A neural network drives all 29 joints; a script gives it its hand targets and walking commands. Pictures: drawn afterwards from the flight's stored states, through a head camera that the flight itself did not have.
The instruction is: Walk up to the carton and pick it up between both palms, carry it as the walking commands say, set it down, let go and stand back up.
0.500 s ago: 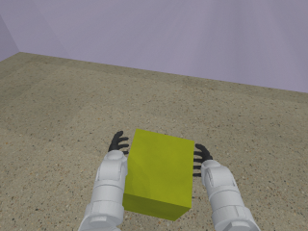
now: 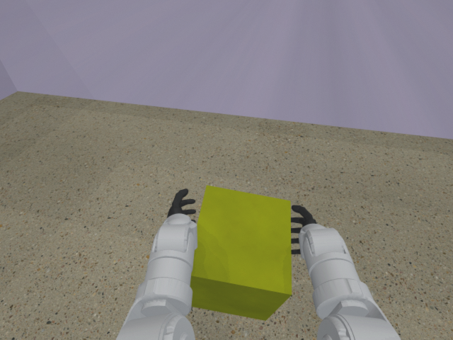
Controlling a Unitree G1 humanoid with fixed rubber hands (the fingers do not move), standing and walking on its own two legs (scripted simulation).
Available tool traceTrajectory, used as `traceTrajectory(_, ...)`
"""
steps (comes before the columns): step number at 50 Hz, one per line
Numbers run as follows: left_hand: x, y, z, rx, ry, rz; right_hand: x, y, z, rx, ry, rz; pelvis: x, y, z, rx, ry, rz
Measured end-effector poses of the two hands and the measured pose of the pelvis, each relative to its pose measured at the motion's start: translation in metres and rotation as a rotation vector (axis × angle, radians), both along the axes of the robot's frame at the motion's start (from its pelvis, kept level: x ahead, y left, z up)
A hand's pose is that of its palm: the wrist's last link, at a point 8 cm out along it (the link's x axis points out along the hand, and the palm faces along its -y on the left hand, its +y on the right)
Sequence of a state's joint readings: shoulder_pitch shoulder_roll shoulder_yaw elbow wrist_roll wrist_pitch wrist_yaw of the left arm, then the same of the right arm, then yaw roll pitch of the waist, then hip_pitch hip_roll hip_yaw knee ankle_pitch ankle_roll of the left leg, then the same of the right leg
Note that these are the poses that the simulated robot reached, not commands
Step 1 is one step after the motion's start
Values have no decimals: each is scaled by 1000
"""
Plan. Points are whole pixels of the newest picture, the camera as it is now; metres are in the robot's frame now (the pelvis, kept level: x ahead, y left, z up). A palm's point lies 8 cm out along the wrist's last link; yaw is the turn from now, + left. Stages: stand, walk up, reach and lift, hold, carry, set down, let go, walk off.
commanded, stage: reach and lift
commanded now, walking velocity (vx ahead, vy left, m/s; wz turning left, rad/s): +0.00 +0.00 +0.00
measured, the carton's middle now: (236, 254) +0.32 +0.01 -0.03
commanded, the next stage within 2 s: hold in 0.66 s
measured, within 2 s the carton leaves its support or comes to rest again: neither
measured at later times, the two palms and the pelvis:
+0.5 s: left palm (170, 227) +0.32 +0.14 +0.06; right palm (303, 241) +0.31 -0.12 +0.03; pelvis +0.02 +0.00 +0.00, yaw +1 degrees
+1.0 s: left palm (167, 232) +0.30 +0.14 +0.06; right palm (304, 251) +0.29 -0.12 +0.03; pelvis +0.01 +0.00 +0.00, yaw +1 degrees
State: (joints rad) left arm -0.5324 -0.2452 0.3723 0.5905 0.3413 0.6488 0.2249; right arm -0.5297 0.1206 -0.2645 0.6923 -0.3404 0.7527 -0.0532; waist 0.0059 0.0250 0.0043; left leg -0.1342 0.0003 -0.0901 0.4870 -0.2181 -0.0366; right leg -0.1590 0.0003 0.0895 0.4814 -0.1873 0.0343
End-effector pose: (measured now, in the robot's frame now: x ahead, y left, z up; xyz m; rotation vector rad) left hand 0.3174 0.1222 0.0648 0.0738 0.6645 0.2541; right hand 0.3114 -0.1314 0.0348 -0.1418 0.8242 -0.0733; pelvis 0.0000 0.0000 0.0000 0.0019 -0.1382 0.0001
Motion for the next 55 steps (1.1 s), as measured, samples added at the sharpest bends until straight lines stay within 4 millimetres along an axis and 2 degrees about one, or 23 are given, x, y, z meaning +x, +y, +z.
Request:
traceTrajectory(13,2,9,-4,2,2,-6,2,7,-3,8,-5,14,9,-2,3,-1,7,9)
traceTrajectory(29,-2,16,-6,3,4,-24,-8,13,-8,19,-1,17,16,-4,4,-6,6,23)
traceTrajectory(55,-18,16,-4,9,-5,-36,-27,14,-8,14,6,21,4,0,1,-7,-18,16)
